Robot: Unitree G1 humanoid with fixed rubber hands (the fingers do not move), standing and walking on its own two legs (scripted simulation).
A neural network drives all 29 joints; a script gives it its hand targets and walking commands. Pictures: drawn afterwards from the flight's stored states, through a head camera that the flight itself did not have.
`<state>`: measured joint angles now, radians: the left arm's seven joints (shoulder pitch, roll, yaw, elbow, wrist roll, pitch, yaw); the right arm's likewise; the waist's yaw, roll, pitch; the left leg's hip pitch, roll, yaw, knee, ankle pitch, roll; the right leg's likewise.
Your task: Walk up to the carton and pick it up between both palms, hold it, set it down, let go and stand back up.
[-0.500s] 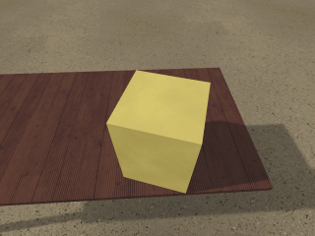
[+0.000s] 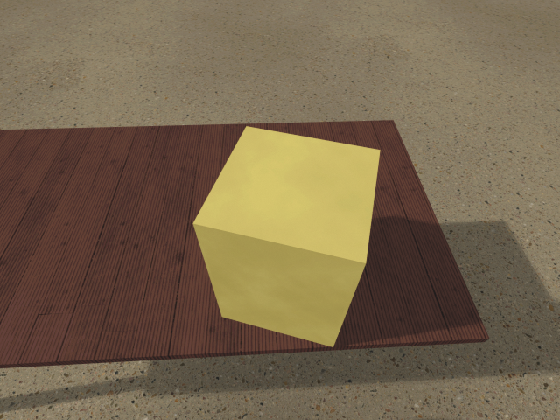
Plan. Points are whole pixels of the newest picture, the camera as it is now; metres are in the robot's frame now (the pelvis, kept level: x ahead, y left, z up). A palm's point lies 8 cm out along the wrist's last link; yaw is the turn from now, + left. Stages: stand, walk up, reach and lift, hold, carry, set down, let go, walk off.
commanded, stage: stand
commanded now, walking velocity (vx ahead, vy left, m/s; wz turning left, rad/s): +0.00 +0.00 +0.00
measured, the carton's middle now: (292, 242) +0.38 +0.01 +0.00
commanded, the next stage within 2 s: none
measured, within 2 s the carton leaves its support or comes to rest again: neither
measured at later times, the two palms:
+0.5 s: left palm out of the picture -0.02 +0.23 -0.14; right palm out of the picture -0.02 -0.21 -0.14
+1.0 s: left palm out of the picture -0.04 +0.24 -0.14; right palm out of the picture -0.03 -0.20 -0.14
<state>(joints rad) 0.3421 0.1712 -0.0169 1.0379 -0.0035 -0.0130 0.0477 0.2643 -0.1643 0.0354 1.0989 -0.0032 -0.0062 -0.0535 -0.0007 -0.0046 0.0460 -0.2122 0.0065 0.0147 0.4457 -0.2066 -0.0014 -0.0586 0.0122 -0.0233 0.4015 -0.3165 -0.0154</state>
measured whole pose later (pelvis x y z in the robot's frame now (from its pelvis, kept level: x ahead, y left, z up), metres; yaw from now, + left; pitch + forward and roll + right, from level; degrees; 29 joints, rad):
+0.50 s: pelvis -0.01 +0.01 +0.00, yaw +0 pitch -2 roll +0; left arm 0.34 0.17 -0.02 1.07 -0.01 -0.01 0.05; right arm 0.29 -0.15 0.02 1.11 0.00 -0.01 -0.05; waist 0.00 0.00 0.04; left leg -0.20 -0.01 0.02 0.43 -0.19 0.01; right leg -0.06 0.00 -0.02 0.39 -0.30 0.00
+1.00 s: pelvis -0.01 +0.02 +0.00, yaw +0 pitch -2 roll +0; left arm 0.35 0.16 -0.02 1.09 0.00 -0.01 0.05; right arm 0.31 -0.15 0.02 1.11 0.00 -0.01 -0.05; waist -0.01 -0.01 0.04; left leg -0.22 -0.02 0.03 0.43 -0.18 0.03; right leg -0.08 -0.02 -0.02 0.41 -0.31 0.01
